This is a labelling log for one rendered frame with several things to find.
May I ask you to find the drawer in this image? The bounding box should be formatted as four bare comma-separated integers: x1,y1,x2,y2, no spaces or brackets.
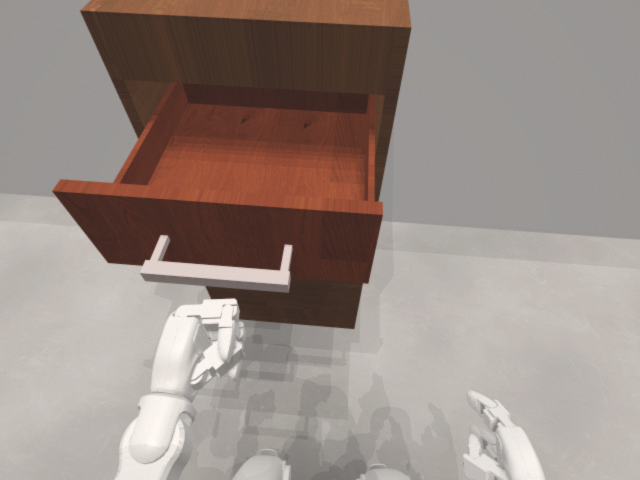
52,83,383,284

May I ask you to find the handle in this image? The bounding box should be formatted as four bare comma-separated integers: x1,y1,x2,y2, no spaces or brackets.
140,235,293,293

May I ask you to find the right robot hand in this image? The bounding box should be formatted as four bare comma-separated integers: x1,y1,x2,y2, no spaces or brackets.
463,390,545,480

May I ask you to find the left robot thigh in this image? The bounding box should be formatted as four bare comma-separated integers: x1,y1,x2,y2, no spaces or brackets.
232,455,291,480

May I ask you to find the left robot hand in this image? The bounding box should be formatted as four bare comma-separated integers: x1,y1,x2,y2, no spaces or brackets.
150,299,246,403

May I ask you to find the robot left forearm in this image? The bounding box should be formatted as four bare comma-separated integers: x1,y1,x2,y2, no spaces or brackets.
114,393,197,480

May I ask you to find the cabinet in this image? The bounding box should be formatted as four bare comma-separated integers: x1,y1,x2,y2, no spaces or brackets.
80,0,412,329

